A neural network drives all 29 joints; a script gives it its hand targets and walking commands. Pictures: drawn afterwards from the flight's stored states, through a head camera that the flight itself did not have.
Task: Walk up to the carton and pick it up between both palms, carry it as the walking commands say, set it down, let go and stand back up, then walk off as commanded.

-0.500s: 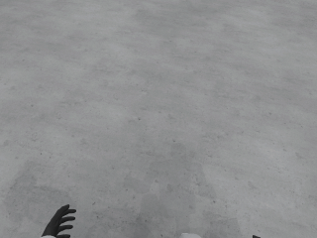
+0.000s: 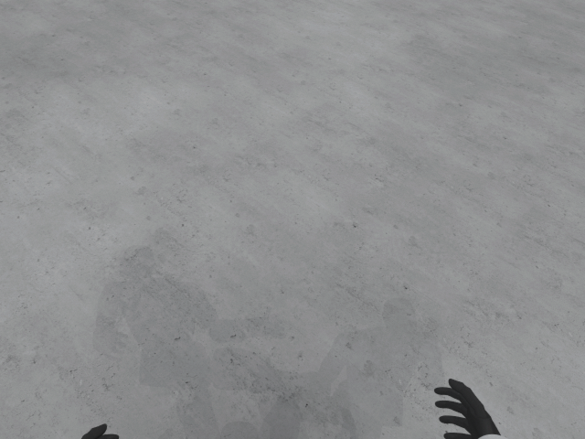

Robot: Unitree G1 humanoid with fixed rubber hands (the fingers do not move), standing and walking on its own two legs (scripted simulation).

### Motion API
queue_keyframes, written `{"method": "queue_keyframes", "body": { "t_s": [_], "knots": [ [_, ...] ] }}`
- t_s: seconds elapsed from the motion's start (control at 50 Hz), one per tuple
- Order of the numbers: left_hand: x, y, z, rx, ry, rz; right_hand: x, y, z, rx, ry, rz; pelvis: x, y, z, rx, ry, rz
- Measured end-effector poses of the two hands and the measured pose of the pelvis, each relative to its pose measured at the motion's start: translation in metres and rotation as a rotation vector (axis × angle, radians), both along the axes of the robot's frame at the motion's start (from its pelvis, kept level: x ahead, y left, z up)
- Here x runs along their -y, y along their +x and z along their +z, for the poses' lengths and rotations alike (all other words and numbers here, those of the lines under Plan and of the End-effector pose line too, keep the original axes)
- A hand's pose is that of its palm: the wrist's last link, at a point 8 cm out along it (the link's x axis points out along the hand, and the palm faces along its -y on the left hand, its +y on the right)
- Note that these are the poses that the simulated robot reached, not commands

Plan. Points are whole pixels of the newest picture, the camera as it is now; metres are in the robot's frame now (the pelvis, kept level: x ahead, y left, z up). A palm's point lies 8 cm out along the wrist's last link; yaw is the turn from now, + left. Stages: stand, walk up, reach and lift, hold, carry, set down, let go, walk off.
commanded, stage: walk off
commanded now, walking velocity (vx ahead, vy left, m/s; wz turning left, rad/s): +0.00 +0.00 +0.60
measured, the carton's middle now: out of the picture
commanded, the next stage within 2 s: stand in 0.74 s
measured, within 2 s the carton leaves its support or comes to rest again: neither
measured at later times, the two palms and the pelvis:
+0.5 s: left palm out of the picture +0.08 +0.26 -0.08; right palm out of the picture +0.13 -0.28 -0.11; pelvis +0.00 -0.02 +0.01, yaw +16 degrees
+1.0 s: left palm out of the picture -0.13 +0.26 -0.12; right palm (384, 379) +0.22 -0.13 -0.07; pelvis -0.03 +0.00 +0.01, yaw +30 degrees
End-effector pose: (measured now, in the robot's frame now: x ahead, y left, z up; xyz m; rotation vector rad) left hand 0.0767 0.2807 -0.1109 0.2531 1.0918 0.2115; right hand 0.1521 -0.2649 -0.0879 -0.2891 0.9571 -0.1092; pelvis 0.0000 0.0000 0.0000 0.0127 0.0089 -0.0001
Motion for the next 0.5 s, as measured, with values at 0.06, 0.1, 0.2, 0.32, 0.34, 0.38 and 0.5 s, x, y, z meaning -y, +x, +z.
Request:
{"method": "queue_keyframes", "body": {
  "t_s": [0.06,0.1,0.2,0.32,0.34,0.38,0.5],
  "knots": [
    [-0.013,-0.018,-0.006,-0.046,-0.009,0.048,-0.012,0.007,0.010,0.016,-0.030,0.033,-0.008,-0.001,0.003,0.000,-0.013,0.027],
    [-0.016,-0.020,-0.003,-0.042,-0.023,0.063,-0.015,0.001,0.015,-0.006,-0.049,0.033,-0.011,-0.002,0.008,0.001,-0.026,0.047],
    [-0.018,-0.014,0.006,-0.002,-0.037,0.077,-0.019,-0.015,0.018,-0.059,-0.065,0.038,-0.015,-0.004,0.016,-0.001,-0.044,0.101],
    [-0.011,0.001,0.016,0.063,-0.029,0.101,-0.012,-0.030,0.009,-0.117,-0.058,0.057,-0.008,-0.005,0.016,-0.007,-0.044,0.166],
    [-0.008,0.004,0.018,0.077,-0.026,0.104,-0.009,-0.032,0.006,-0.127,-0.055,0.060,-0.006,-0.005,0.016,-0.008,-0.042,0.177],
    [-0.002,0.011,0.023,0.108,-0.017,0.109,-0.003,-0.034,0.000,-0.147,-0.046,0.067,0.000,-0.005,0.014,-0.010,-0.038,0.200],
    [0.019,0.005,0.035,0.165,0.047,0.151,0.012,-0.020,-0.024,-0.159,-0.002,0.112,0.024,-0.004,0.007,-0.006,-0.013,0.279]
  ]
}}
